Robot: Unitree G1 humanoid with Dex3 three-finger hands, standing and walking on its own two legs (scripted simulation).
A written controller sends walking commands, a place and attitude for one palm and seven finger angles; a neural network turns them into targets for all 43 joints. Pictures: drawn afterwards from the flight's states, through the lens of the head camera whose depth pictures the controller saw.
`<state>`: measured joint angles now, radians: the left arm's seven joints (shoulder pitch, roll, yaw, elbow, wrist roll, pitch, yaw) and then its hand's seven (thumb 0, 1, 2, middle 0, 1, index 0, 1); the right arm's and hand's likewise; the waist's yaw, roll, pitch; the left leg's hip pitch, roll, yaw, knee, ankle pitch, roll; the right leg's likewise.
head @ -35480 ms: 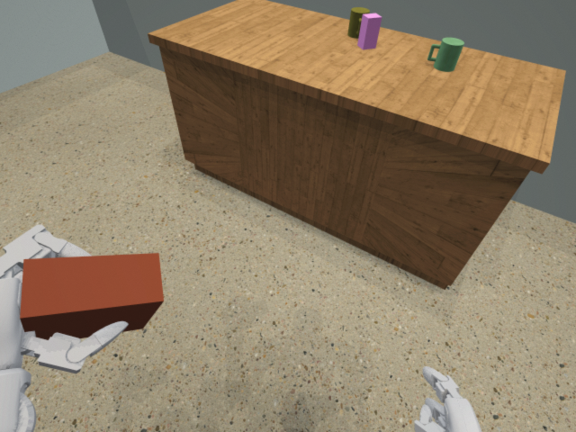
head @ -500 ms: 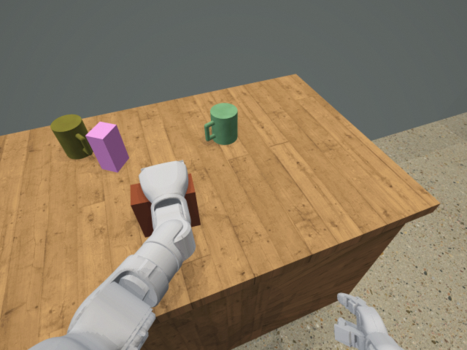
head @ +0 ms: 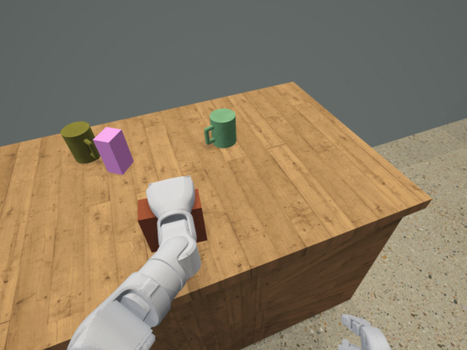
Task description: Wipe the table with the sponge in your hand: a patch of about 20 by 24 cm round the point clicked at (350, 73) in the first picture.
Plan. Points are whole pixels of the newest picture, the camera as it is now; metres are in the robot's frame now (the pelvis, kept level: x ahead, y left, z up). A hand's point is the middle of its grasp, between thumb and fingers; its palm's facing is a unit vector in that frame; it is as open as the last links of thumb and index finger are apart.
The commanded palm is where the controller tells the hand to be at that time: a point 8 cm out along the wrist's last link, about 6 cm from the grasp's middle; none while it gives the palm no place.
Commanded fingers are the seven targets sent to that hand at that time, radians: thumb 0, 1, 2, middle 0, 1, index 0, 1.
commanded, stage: wipe back along the third lane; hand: left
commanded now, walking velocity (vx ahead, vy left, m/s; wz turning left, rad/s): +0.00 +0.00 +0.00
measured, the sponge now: (175, 226) +0.36 +0.17 -0.01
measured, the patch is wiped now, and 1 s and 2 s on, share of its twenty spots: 0.90 0.90 0.90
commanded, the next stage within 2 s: slide back across to the middle lane in 1.16 s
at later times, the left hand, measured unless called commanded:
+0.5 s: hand (183, 222) +0.34 +0.14 +0.03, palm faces -0.01 -0.04 -1.00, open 9.7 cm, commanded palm +0.30 +0.11 +0.06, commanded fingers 0.00 0.10 1.30 -1.20 -1.60 -1.20 -1.60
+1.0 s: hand (183, 226) +0.34 +0.14 +0.03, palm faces +0.01 -0.06 -1.00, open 9.7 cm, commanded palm +0.29 +0.12 +0.06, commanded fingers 0.00 0.10 1.30 -1.20 -1.60 -1.20 -1.60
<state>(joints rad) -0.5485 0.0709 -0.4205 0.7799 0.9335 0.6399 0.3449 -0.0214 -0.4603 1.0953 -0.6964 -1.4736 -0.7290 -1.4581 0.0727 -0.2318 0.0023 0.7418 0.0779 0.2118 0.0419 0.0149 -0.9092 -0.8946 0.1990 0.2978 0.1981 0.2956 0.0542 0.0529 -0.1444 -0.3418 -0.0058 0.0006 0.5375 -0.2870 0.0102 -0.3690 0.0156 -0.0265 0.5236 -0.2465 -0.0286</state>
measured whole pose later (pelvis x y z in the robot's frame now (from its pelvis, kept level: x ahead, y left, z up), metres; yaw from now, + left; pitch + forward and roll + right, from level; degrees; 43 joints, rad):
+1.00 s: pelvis +0.00 -0.01 +0.00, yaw -1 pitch +3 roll +0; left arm -0.37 0.08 -0.46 0.56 0.97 0.66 0.31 0.00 -0.46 1.09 -0.70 -1.47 -0.74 -1.45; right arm 0.01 -0.24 0.01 0.70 0.09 0.22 0.07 0.02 -0.91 -0.89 0.20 0.30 0.20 0.30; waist 0.08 0.06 -0.14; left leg -0.29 0.01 0.01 0.53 -0.29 0.00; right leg -0.34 0.03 -0.01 0.53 -0.26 -0.04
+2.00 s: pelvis +0.00 -0.02 +0.01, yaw -2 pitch +0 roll +1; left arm -0.15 0.22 -0.29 0.29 0.97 0.56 0.20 -0.01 -0.48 1.09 -0.74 -1.43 -0.77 -1.41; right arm 0.00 -0.26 0.03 0.67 0.08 0.15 0.01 0.02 -0.91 -0.89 0.20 0.30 0.20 0.30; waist 0.08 0.07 -0.10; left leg -0.19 0.03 0.03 0.46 -0.27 -0.02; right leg -0.24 0.05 0.00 0.48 -0.24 -0.06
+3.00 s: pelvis -0.03 -0.02 -0.01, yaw -1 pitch +8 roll +0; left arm -0.64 0.37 -0.10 0.96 0.98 0.31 0.26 0.00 -0.53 1.11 -0.79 -1.38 -0.82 -1.36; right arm 0.19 -0.27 0.01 0.75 0.08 0.07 -0.06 0.01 -0.91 -0.89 0.20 0.30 0.20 0.30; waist -0.02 0.06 -0.11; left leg -0.48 0.03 0.00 0.58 -0.26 -0.01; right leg -0.51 0.05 -0.02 0.57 -0.21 -0.06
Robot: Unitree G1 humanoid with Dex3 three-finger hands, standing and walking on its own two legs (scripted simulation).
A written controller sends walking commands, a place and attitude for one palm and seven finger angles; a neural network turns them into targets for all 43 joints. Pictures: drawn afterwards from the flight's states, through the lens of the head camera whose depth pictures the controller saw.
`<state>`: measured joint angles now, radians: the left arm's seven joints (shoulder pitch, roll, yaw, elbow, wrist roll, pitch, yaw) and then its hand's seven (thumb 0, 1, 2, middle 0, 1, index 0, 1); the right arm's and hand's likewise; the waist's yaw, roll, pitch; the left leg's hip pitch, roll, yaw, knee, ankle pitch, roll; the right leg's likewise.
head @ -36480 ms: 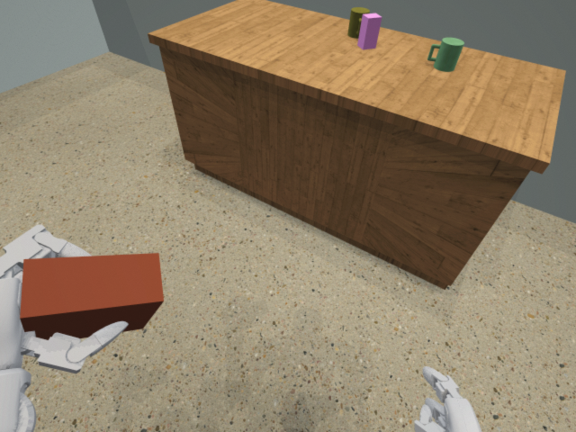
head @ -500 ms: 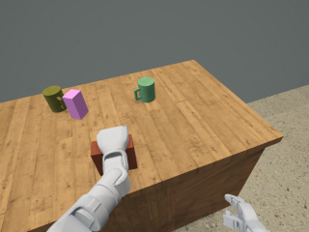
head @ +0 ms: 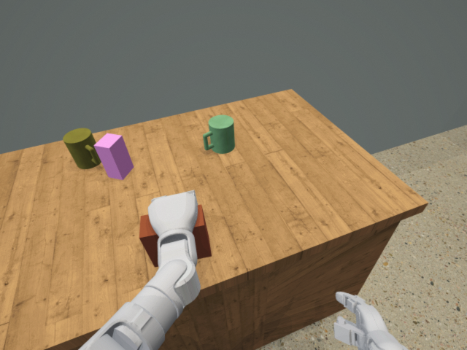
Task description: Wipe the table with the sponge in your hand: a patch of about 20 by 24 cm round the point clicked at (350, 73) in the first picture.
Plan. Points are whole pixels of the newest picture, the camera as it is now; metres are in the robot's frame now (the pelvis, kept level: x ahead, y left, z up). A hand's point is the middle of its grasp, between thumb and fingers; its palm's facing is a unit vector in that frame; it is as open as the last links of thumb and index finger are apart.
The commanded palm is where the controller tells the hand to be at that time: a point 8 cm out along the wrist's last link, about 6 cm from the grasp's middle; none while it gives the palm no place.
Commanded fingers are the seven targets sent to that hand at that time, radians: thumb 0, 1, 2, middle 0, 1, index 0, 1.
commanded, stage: wipe back along the third lane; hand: left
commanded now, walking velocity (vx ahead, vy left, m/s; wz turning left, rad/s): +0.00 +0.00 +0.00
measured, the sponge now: (179, 242) +0.33 +0.16 -0.01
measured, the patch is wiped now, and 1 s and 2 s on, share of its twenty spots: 0.90 0.90 0.95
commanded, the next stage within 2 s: slide back across to the middle lane in 0.16 s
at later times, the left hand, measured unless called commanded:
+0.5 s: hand (178, 229) +0.33 +0.16 +0.04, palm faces +0.01 -0.09 -1.00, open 9.6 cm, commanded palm +0.28 +0.15 +0.08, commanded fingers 0.00 0.10 1.30 -1.20 -1.60 -1.20 -1.60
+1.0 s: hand (152, 239) +0.30 +0.20 +0.04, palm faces +0.01 -0.13 -0.99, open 9.6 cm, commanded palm +0.25 +0.20 +0.09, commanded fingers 0.00 0.10 1.30 -1.20 -1.60 -1.20 -1.60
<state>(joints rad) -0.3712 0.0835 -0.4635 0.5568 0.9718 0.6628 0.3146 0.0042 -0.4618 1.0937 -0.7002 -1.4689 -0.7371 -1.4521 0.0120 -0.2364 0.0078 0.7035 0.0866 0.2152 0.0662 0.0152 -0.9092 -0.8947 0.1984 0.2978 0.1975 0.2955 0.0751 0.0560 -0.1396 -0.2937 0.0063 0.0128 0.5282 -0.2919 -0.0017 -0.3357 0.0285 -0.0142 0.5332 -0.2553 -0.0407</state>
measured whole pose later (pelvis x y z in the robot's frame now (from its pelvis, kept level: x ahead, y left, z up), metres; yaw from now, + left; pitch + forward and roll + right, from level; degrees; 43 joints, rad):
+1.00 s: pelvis +0.00 -0.01 +0.00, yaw -1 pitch +0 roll +1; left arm -0.15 0.22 -0.29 0.29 0.97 0.56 0.20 -0.01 -0.48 1.09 -0.74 -1.43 -0.77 -1.41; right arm 0.00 -0.26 0.03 0.67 0.08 0.15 0.01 0.02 -0.91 -0.89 0.20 0.30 0.20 0.30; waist 0.08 0.07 -0.10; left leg -0.19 0.03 0.03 0.46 -0.27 -0.02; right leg -0.24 0.05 0.00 0.48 -0.24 -0.06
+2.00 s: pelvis -0.03 -0.02 -0.01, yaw +0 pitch +8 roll +0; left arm -0.64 0.37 -0.10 0.96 0.98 0.31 0.26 0.00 -0.53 1.11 -0.79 -1.38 -0.82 -1.36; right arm 0.19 -0.27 0.01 0.75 0.08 0.07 -0.06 0.01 -0.91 -0.89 0.20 0.30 0.20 0.30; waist -0.02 0.06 -0.11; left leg -0.48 0.03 0.00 0.58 -0.26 -0.01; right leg -0.51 0.05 -0.02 0.57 -0.21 -0.06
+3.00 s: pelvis -0.01 +0.03 -0.01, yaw -2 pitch +15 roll -2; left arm -0.81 0.49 0.01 1.14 1.03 0.24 0.28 0.00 -0.53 1.12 -0.77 -1.40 -0.81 -1.39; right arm 0.30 -0.26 -0.01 0.77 0.06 0.06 -0.02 0.01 -0.91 -0.89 0.20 0.30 0.20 0.30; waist -0.08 0.04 -0.14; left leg -0.59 0.01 0.03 0.64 -0.31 0.04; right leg -0.60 0.03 0.01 0.56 -0.21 0.00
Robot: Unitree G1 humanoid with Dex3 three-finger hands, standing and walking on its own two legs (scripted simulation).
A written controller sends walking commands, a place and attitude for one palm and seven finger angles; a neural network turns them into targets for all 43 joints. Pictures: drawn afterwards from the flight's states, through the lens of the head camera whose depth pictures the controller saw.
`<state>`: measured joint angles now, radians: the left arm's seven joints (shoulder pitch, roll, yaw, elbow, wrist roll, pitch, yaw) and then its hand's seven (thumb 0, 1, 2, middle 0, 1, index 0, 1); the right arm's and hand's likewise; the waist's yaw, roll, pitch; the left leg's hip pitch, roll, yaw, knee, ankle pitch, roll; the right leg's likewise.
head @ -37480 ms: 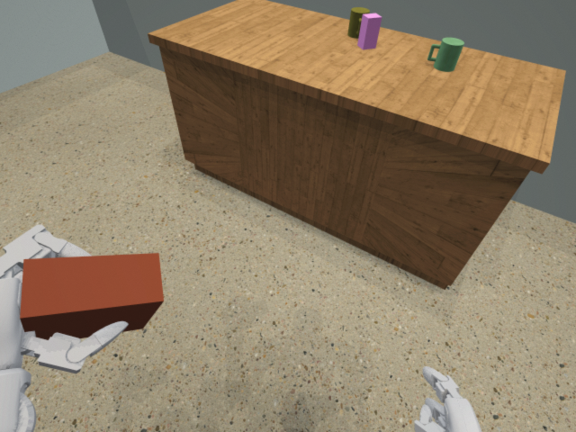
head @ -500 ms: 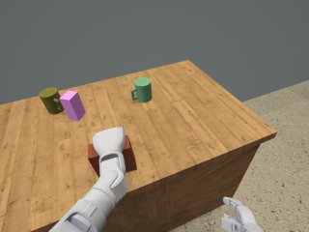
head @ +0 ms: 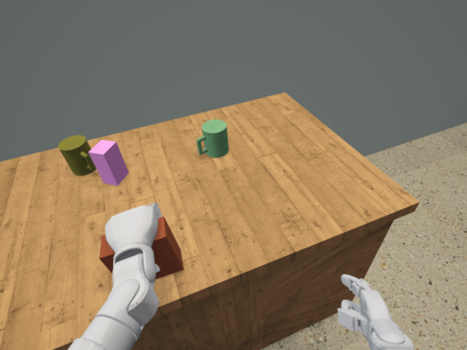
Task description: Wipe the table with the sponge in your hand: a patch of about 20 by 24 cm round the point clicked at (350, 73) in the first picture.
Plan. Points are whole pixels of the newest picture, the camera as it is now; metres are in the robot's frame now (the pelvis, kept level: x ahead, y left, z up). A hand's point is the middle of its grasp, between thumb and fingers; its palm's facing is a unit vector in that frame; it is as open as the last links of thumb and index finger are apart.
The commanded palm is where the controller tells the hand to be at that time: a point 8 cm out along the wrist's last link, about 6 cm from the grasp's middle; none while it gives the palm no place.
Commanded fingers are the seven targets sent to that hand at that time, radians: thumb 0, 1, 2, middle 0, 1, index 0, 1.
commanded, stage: wipe forward along the middle lane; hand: left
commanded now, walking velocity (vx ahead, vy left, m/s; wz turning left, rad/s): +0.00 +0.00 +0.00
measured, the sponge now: (147, 258) +0.28 +0.22 -0.01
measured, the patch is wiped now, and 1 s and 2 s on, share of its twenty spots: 0.90 0.95 0.95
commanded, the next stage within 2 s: slide back across to the first lane in 1.68 s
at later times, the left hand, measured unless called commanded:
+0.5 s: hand (136, 238) +0.30 +0.24 +0.03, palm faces -0.05 -0.06 -1.00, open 9.6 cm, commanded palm +0.28 +0.24 +0.06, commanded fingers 0.00 0.10 1.30 -1.20 -1.60 -1.20 -1.60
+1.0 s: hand (131, 217) +0.35 +0.27 +0.03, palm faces -0.09 -0.02 -1.00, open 9.6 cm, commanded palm +0.34 +0.27 +0.07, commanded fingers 0.00 0.10 1.30 -1.20 -1.60 -1.20 -1.60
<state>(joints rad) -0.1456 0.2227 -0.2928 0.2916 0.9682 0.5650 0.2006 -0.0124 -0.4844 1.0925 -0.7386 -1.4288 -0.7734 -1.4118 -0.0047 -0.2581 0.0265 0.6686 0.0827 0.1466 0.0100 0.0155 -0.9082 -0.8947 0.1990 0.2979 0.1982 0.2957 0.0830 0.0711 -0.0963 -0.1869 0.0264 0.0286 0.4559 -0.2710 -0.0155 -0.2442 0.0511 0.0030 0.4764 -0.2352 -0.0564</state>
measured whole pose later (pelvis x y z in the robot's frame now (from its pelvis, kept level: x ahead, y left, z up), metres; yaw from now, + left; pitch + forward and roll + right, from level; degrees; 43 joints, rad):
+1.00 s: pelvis -0.04 -0.01 -0.01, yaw +1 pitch +8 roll +0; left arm -0.64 0.37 -0.10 0.96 0.98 0.31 0.26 0.00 -0.53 1.11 -0.79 -1.38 -0.82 -1.36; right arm 0.19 -0.27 0.01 0.75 0.08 0.07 -0.06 0.01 -0.91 -0.89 0.20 0.30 0.20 0.30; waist -0.02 0.06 -0.11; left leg -0.48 0.03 0.00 0.58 -0.26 -0.01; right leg -0.51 0.05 -0.02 0.57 -0.21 -0.06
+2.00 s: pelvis -0.01 +0.04 -0.02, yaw +0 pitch +15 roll -2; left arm -0.81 0.49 0.01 1.14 1.03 0.24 0.28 0.00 -0.53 1.12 -0.77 -1.40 -0.81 -1.39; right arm 0.30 -0.26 -0.01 0.77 0.06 0.06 -0.02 0.01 -0.91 -0.89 0.20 0.30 0.20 0.30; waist -0.08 0.04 -0.14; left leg -0.59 0.01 0.03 0.64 -0.31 0.04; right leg -0.60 0.03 0.01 0.56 -0.21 0.00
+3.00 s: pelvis +0.01 +0.04 -0.01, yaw +2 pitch +10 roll -2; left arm -0.47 0.46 -0.03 0.76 0.99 0.29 0.23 -0.03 -0.47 1.10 -0.71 -1.45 -0.74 -1.45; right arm 0.19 -0.27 0.00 0.72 0.07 0.13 -0.02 0.01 -0.91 -0.89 0.20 0.30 0.20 0.30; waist 0.02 0.05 -0.12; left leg -0.43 -0.01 0.00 0.58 -0.32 0.04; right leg -0.43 0.01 -0.02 0.51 -0.25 0.00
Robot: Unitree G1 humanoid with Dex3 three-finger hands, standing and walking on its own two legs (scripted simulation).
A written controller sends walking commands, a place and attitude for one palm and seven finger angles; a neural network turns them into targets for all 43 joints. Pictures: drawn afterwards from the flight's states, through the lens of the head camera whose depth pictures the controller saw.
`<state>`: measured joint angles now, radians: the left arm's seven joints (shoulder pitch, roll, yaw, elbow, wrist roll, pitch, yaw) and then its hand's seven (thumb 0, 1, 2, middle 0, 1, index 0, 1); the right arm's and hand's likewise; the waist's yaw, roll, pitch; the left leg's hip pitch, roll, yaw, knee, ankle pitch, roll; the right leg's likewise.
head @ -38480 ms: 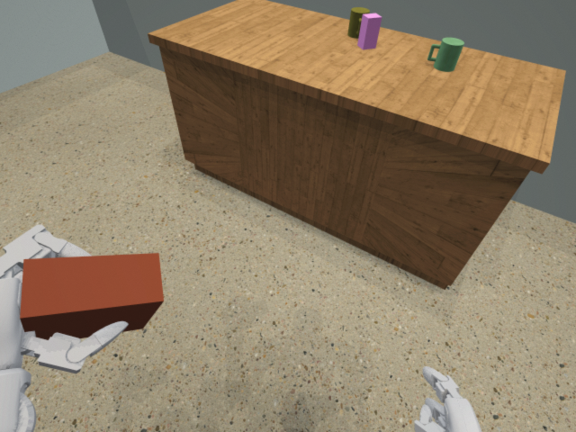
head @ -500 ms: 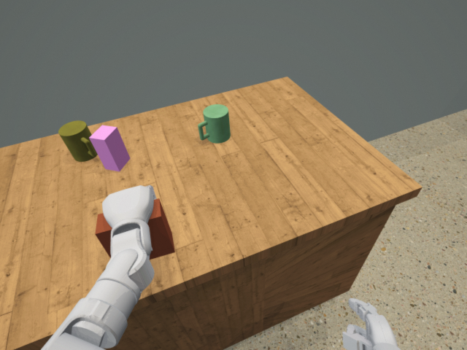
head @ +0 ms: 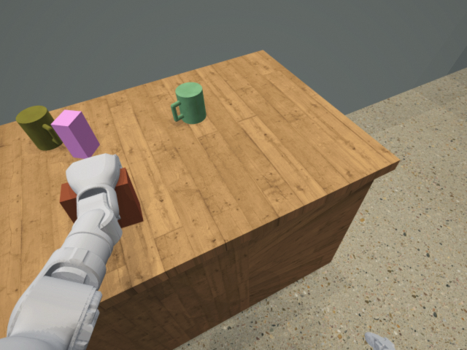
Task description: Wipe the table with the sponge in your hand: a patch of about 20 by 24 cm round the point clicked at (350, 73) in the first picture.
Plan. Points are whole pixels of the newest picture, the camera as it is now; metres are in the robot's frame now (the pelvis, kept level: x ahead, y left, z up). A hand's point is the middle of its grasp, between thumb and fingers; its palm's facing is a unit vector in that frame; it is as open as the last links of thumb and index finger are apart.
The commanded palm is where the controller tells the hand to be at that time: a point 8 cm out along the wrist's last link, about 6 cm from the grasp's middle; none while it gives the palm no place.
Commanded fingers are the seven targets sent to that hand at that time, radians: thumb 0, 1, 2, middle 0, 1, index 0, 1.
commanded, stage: wipe forward along the middle lane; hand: left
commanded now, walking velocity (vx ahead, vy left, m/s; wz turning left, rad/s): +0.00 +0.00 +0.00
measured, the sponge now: (107, 209) +0.38 +0.28 +0.00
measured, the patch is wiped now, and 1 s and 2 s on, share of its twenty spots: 0.95 0.95 0.95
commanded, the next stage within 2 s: slide back across to the first lane in 0.68 s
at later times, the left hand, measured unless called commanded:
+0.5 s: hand (97, 174) +0.44 +0.30 +0.04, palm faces -0.10 -0.01 -0.99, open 9.6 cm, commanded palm +0.43 +0.30 +0.08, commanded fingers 0.00 0.10 1.30 -1.20 -1.60 -1.20 -1.60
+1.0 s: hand (89, 165) +0.47 +0.33 +0.04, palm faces -0.08 -0.03 -1.00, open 9.6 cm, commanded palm +0.44 +0.33 +0.09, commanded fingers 0.00 0.10 1.30 -1.20 -1.60 -1.20 -1.60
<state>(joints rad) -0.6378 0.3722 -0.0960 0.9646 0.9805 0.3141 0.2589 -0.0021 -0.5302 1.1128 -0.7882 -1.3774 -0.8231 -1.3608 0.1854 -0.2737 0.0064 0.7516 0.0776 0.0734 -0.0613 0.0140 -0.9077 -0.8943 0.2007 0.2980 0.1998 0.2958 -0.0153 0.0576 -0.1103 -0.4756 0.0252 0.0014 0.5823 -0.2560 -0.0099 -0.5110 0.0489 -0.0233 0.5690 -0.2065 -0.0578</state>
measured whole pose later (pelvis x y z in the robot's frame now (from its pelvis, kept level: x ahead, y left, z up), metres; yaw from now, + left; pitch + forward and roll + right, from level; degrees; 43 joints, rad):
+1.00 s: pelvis +0.02 +0.04 +0.00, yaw -2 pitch +15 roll -2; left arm -0.81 0.49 0.01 1.14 1.03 0.24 0.28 0.00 -0.53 1.12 -0.77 -1.40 -0.81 -1.39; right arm 0.30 -0.26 -0.01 0.77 0.06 0.06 -0.02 0.01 -0.91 -0.89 0.20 0.30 0.20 0.30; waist -0.08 0.04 -0.14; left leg -0.59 0.01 0.03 0.64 -0.31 0.04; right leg -0.60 0.03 0.01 0.56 -0.21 0.00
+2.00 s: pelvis +0.05 +0.05 +0.00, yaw +1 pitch +10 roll -2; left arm -0.47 0.46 -0.03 0.76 0.99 0.29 0.23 -0.03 -0.47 1.10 -0.71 -1.45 -0.74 -1.45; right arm 0.19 -0.27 0.00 0.72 0.07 0.13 -0.02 0.01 -0.91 -0.89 0.20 0.30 0.20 0.30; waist 0.02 0.05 -0.12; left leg -0.43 -0.01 0.00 0.58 -0.32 0.04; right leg -0.43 0.01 -0.02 0.51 -0.25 0.00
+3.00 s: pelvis +0.05 +0.04 +0.01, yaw +0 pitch +3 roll -1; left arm -0.01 0.36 -0.15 0.21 0.99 0.44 0.22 0.02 -0.46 1.09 -0.69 -1.47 -0.73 -1.45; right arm 0.07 -0.26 0.02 0.66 0.07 0.10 -0.02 0.02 -0.91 -0.89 0.20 0.30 0.20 0.30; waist 0.09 0.08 -0.10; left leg -0.28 -0.01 0.01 0.53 -0.32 0.03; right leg -0.30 0.01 -0.01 0.50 -0.26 -0.01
